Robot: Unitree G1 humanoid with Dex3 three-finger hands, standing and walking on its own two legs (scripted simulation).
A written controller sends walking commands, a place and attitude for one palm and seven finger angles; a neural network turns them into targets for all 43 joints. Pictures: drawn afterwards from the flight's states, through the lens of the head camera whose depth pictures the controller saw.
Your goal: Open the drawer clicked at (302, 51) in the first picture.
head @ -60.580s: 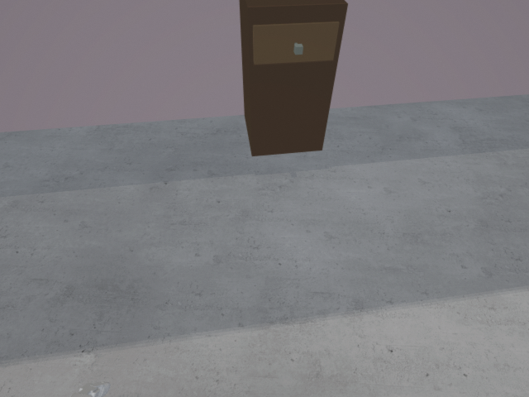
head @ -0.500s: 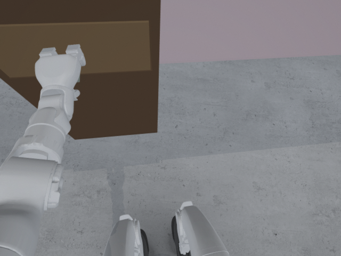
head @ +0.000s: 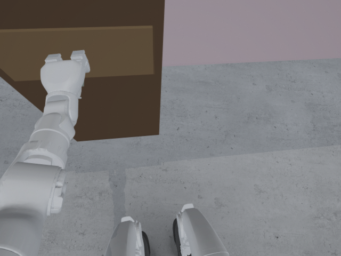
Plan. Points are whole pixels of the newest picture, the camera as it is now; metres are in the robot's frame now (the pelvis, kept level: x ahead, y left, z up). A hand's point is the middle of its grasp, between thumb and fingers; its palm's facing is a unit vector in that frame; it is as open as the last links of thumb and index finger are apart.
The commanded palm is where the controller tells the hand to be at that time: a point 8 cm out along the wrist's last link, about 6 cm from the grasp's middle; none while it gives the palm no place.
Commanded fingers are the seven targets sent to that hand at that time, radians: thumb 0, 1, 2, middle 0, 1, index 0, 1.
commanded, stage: pull the drawer open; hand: left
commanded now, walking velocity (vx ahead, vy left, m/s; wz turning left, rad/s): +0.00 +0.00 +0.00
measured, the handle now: (75, 70) +0.57 +0.17 -0.01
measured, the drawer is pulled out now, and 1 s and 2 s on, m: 0.00 0.12 0.24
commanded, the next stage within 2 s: none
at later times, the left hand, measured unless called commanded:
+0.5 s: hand (72, 113) +0.46 +0.18 -0.03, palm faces -0.07 -0.05 -1.00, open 6.8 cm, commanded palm +0.43 +0.19 +0.02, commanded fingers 0.00 0.90 0.90 -0.40 -1.35 -0.40 -1.35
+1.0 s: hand (70, 135) +0.41 +0.18 -0.03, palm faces -0.05 -0.03 -1.00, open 6.8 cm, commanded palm +0.37 +0.19 +0.02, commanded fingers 0.00 0.90 0.90 -0.40 -1.35 -0.40 -1.35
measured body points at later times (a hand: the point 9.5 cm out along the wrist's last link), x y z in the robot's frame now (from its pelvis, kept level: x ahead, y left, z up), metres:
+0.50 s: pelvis +0.02 -0.01 +0.02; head +0.16 -0.01 +0.45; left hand +0.46 +0.18 +0.02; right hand +0.06 -0.27 -0.12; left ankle +0.00 +0.09 -0.63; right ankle +0.03 -0.10 -0.63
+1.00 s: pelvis +0.00 -0.01 +0.03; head +0.12 -0.02 +0.46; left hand +0.40 +0.18 +0.02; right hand +0.09 -0.27 -0.12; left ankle +0.00 +0.09 -0.63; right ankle +0.03 -0.10 -0.63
